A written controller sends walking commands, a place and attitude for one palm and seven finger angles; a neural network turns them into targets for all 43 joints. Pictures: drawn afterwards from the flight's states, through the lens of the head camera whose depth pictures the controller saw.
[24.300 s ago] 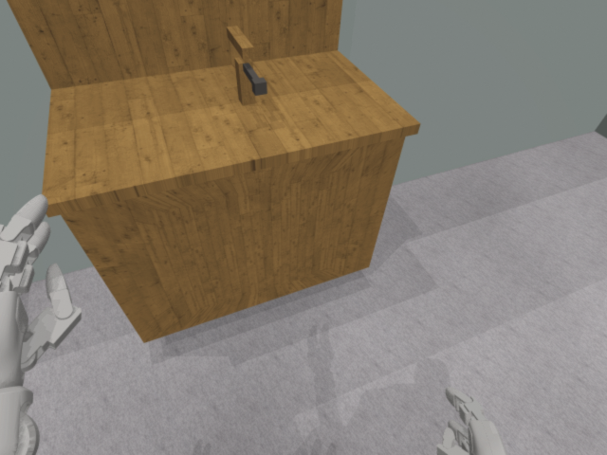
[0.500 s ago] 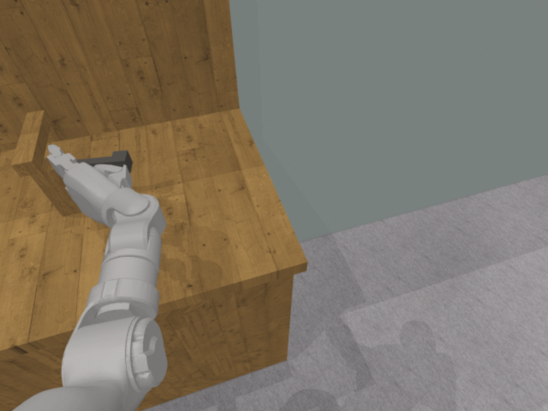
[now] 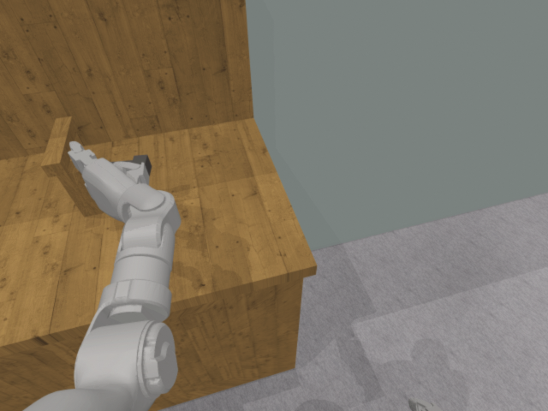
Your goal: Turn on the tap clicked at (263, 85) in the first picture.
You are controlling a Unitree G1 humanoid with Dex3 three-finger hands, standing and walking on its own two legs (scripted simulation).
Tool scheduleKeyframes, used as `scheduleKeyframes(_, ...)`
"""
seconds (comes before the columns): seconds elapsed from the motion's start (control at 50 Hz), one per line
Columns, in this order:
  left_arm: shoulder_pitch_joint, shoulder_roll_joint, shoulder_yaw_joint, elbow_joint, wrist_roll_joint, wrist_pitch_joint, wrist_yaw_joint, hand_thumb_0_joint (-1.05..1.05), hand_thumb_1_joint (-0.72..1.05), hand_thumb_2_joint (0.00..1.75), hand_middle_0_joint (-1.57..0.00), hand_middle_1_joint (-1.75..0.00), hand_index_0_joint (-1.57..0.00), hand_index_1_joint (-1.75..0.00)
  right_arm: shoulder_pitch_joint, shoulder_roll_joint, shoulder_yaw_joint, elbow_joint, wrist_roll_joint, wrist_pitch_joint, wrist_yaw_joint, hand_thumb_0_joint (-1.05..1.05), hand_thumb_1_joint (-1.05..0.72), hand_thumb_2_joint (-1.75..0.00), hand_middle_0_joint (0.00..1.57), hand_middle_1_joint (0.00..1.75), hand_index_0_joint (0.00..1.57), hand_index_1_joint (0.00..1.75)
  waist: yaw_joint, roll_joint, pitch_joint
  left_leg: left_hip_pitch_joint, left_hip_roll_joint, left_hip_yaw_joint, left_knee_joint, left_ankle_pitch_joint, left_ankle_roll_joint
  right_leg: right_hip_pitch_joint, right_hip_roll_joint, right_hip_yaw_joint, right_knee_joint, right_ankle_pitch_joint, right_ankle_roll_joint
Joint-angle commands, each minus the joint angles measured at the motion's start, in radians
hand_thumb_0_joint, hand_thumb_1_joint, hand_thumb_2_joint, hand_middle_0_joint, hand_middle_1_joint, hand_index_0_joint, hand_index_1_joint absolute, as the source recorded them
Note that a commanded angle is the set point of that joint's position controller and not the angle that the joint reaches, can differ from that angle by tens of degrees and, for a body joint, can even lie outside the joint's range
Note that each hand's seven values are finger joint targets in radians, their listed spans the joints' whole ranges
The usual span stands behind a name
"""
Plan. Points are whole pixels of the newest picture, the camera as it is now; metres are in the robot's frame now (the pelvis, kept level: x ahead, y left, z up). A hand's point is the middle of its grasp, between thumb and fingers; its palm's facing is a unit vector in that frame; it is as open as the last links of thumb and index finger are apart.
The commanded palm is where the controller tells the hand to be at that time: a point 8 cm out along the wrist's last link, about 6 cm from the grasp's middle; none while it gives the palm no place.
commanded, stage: lift the hand up off the lever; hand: left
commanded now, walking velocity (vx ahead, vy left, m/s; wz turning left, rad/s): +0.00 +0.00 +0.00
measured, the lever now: (141, 166) +0.51 +0.26 +0.09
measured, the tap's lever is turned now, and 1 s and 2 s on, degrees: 80 80 80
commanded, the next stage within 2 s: draw the hand back beside the body in 0.68 s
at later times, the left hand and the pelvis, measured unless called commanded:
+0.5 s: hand (140, 162) +0.43 +0.21 +0.16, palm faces +0.81 -0.58 -0.07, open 7.8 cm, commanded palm +0.38 +0.23 +0.17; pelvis +0.00 -0.01 +0.00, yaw +0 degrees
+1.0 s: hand (159, 171) +0.40 +0.18 +0.17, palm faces +0.41 -0.91 -0.04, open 7.8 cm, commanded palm +0.34 +0.24 +0.17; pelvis +0.01 -0.01 +0.01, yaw -3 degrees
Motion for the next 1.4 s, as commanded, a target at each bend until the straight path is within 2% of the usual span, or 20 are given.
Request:
scheduleKeyframes(0.0, -0.496, 0.198, -0.038, -0.23, 0.045, -0.048, 0.001, 0.0, 0.9, 0.9, -0.15, -0.15, -0.15, -0.15, -0.067, -0.127, -0.038, -0.112, 0.005, -0.036, -0.02, 0.0, -0.9, -0.9, 0.2, 0.3, 0.2, 0.3, -0.005, -0.057, -0.268, 0.085, 0.015, 0.019, -0.052, 0.279, -0.005, 0.153, -0.046, 0.034, -0.079, 0.271, 0.04)
scheduleKeyframes(0.1, -0.498, 0.179, -0.063, -0.26, 0.045, -0.035, -0.01, 0.0, 0.9, 0.9, -0.15, -0.15, -0.15, -0.15, -0.074, -0.126, -0.038, -0.113, 0.007, -0.041, -0.023, 0.0, -0.9, -0.9, 0.2, 0.3, 0.2, 0.3, -0.009, -0.025, -0.286, 0.113, 0.016, 0.019, -0.05, 0.305, -0.008, 0.157, -0.046, 0.033, -0.078, 0.295, 0.037)
scheduleKeyframes(0.24, -0.472, 0.176, -0.056, -0.258, 0.021, -0.006, -0.016, 0.0, 0.9, 0.9, -0.15, -0.15, -0.15, -0.15, -0.085, -0.127, -0.037, -0.115, 0.015, -0.049, -0.027, 0.0, -0.9, -0.9, 0.2, 0.3, 0.2, 0.3, 0.003, -0.071, -0.271, 0.101, 0.01, 0.024, -0.066, 0.28, -0.001, 0.182, -0.05, 0.039, -0.095, 0.297, 0.044)
scheduleKeyframes(0.46, -0.48, 0.216, -0.034, -0.293, 0.027, 0.019, -0.016, 0.0, 0.9, 0.9, -0.15, -0.15, -0.15, -0.15, -0.101, -0.124, -0.035, -0.117, 0.017, -0.057, -0.036, 0.0, -0.9, -0.9, 0.2, 0.3, 0.2, 0.3, 0.012, -0.065, -0.275, 0.105, 0.01, 0.032, -0.079, 0.268, 0.007, 0.215, -0.062, 0.052, -0.111, 0.321, 0.053)
scheduleKeyframes(0.48, -0.468, 0.26, -0.002, -0.288, 0.027, 0.021, -0.018, 0.0, 0.9, 0.9, -0.15, -0.15, -0.15, -0.15, -0.1, -0.13, -0.035, -0.111, 0.017, -0.051, -0.04, 0.0, -0.9, -0.9, 0.2, 0.3, 0.2, 0.3, 0.02, -0.058, -0.272, 0.1, 0.009, 0.028, -0.082, 0.268, 0.006, 0.224, -0.061, 0.052, -0.112, 0.313, 0.05)
scheduleKeyframes(0.54, -0.462, 0.186, -0.059, -0.275, 0.021, 0.034, -0.026, 0.0, 0.9, 0.9, -0.15, -0.15, -0.15, -0.15, -0.102, -0.126, -0.031, -0.117, 0.021, -0.057, -0.035, 0.0, -0.9, -0.9, 0.2, 0.3, 0.2, 0.3, 0.01, -0.07, -0.251, 0.106, 0.01, 0.032, -0.087, 0.271, 0.006, 0.208, -0.063, 0.048, -0.115, 0.322, 0.052)
scheduleKeyframes(0.64, -0.485, 0.178, -0.067, -0.292, 0.015, 0.03, -0.03, 0.0, 0.9, 0.9, -0.15, -0.15, -0.15, -0.15, -0.103, -0.124, -0.031, -0.115, 0.023, -0.062, -0.036, 0.0, -0.9, -0.9, 0.2, 0.3, 0.2, 0.3, 0.005, -0.064, -0.248, 0.117, 0.009, 0.032, -0.085, 0.267, 0.007, 0.197, -0.063, 0.049, -0.119, 0.317, 0.053)
scheduleKeyframes(0.68, -0.471, 0.232, -0.022, -0.299, 0.018, 0.026, -0.026, 0.0, 0.9, 0.9, -0.15, -0.15, -0.15, -0.15, -0.102, -0.13, -0.036, -0.111, 0.02, -0.059, -0.04, 0.0, -0.9, -0.9, 0.2, 0.3, 0.2, 0.3, 0.017, -0.063, -0.267, 0.117, 0.009, 0.029, -0.084, 0.281, 0.006, 0.214, -0.061, 0.049, -0.113, 0.331, 0.053)
scheduleKeyframes(0.72, -0.497, 0.187, -0.062, -0.324, 0.023, 0.022, -0.024, 0.0, 0.9, 0.9, -0.15, -0.15, -0.15, -0.15, -0.102, -0.122, -0.034, -0.112, 0.019, -0.063, -0.035, 0.0, -0.9, -0.9, 0.2, 0.3, 0.2, 0.3, 0.009, -0.039, -0.281, 0.138, 0.01, 0.032, -0.077, 0.305, 0.004, 0.206, -0.062, 0.046, -0.105, 0.352, 0.049)
scheduleKeyframes(0.76, -0.465, 0.209, -0.036, -0.318, 0.021, 0.024, -0.021, 0.0, 0.9, 0.9, -0.15, -0.15, -0.15, -0.15, -0.096, -0.124, -0.037, -0.114, 0.018, -0.061, -0.036, 0.0, -0.9, -0.9, 0.2, 0.3, 0.2, 0.3, 0.014, -0.068, -0.299, 0.131, 0.011, 0.031, -0.071, 0.322, 0.004, 0.226, -0.065, 0.048, -0.095, 0.399, 0.055)
scheduleKeyframes(0.78, -0.409, 0.199, -0.179, -0.378, 0.055, 0.021, -0.173, 0.0, 0.9, 0.9, -0.15, -0.15, -0.15, -0.15, -0.077, -0.156, -0.038, -0.116, 0.023, -0.03, -0.056, 0.0, -0.9, -0.9, 0.2, 0.3, 0.2, 0.3, -0.016, -0.095, -0.295, 0.17, 0.007, 0.041, -0.071, 0.368, 0.018, 0.243, -0.051, 0.068, -0.067, 0.485, 0.042)
scheduleKeyframes(0.8, -0.37, 0.263, -0.115, -0.412, 0.033, 0.015, -0.243, 0.0, 0.9, 0.9, -0.15, -0.16, -0.15, -0.16, -0.061, -0.152, -0.042, -0.152, 0.039, -0.022, -0.066, 0.0, -0.9, -0.9, 0.2, 0.3, 0.2, 0.3, 0.005, -0.076, -0.335, 0.192, 0.005, 0.046, -0.074, 0.402, 0.026, 0.279, -0.055, 0.074, -0.069, 0.557, 0.044)
scheduleKeyframes(0.84, -0.253, 0.309, -0.1, -0.499, -0.009, 0.002, -0.369, 0.0, 0.9, 0.9, -0.15, -0.16, -0.15, -0.16, -0.068, -0.143, -0.032, -0.19, 0.056, -0.001, -0.088, 0.0, -0.9, -0.9, 0.2, 0.3, 0.2, 0.3, 0.027, -0.087, -0.35, 0.214, 0.006, 0.045, -0.091, 0.438, 0.03, 0.351, -0.059, 0.089, -0.072, 0.665, 0.054)
scheduleKeyframes(0.92, 0.049, 0.355, -0.034, -0.571, -0.145, -0.01, -0.58, 0.0, 0.9, 0.9, -0.16, -0.17, -0.16, -0.17, -0.106, -0.128, -0.006, -0.254, 0.099, 0.02, -0.106, 0.0, -0.9, -0.9, 0.2, 0.3, 0.2, 0.3, 0.082, -0.113, -0.23, 0.199, 0.017, 0.05, -0.145, 0.387, 0.03, 0.401, -0.056, 0.098, -0.118, 0.67, 0.064)
scheduleKeyframes(0.96, 0.125, 0.382, 0.024, -0.672, -0.183, 0.009, -0.571, 0.0, 0.9, 0.9, -0.16, -0.18, -0.16, -0.18, -0.148, -0.116, 0.002, -0.278, 0.108, 0.01, -0.11, 0.0, -0.9, -0.9, 0.2, 0.3, 0.2, 0.3, 0.107, -0.093, -0.211, 0.204, 0.017, 0.057, -0.158, 0.358, 0.028, 0.41, -0.059, 0.108, -0.137, 0.637, 0.072)
scheduleKeyframes(0.98, 0.258, 0.571, 0.049, -0.611, -0.134, -0.067, -0.615, 0.0, 0.9, 0.9, -0.16, -0.18, -0.16, -0.18, -0.082, -0.14, -0.008, -0.245, 0.081, -0.005, -0.082, 0.0, -0.9, -0.9, 0.2, 0.3, 0.2, 0.3, 0.067, -0.047, -0.144, 0.2, 0.032, 0.046, -0.181, 0.299, 0.023, 0.402, -0.088, 0.121, -0.155, 0.612, 0.081)
scheduleKeyframes(1.06, 0.214, 0.497, -0.048, -0.813, -0.142, -0.217, -0.675, 0.0, 0.9, 0.9, -0.16, -0.19, -0.16, -0.19, -0.138, -0.133, -0.014, -0.287, 0.088, -0.063, -0.061, 0.0, -0.9, -0.9, 0.2, 0.3, 0.2, 0.3, 0.049, 0.023, -0.092, 0.278, 0.027, 0.053, -0.211, 0.294, 0.029, 0.348, -0.063, 0.122, -0.206, 0.476, 0.063)
scheduleKeyframes(1.2, 0.214, 0.385, -0.192, -0.787, -0.134, -0.296, -0.687, 0.0, 0.9, 0.9, -0.17, -0.22, -0.17, -0.22, -0.142, -0.14, -0.012, -0.256, 0.087, -0.112, -0.066, 0.0, -0.9, -0.9, 0.2, 0.3, 0.2, 0.3, 0.013, -0.002, 0.012, 0.347, 0.022, 0.033, -0.246, 0.15, 0.036, 0.216, -0.039, 0.107, -0.278, 0.179, 0.046)
scheduleKeyframes(1.26, 0.309, 0.408, -0.155, -0.776, -0.137, -0.312, -0.692, 0.0, 0.9, 0.9, -0.18, -0.22, -0.18, -0.22, -0.153, -0.142, -0.01, -0.257, 0.084, -0.106, -0.066, 0.0, -0.9, -0.9, 0.2, 0.3, 0.2, 0.3, 0.033, -0.061, -0.011, 0.329, 0.019, 0.024, -0.257, 0.154, 0.036, 0.261, -0.04, 0.1, -0.279, 0.18, 0.043)
scheduleKeyframes(1.38, 0.461, 0.47, -0.059, -0.863, -0.14, -0.333, -0.705, 0.0, 0.9, 0.9, -0.18, -0.24, -0.18, -0.24, -0.167, -0.132, -0.004, -0.274, 0.075, -0.091, -0.06, 0.0, -0.9, -0.9, 0.2, 0.3, 0.2, 0.3, 0.064, 0.005, -0.016, 0.324, 0.027, 0.011, -0.282, 0.219, 0.019, 0.329, -0.036, 0.087, -0.279, 0.239, 0.028)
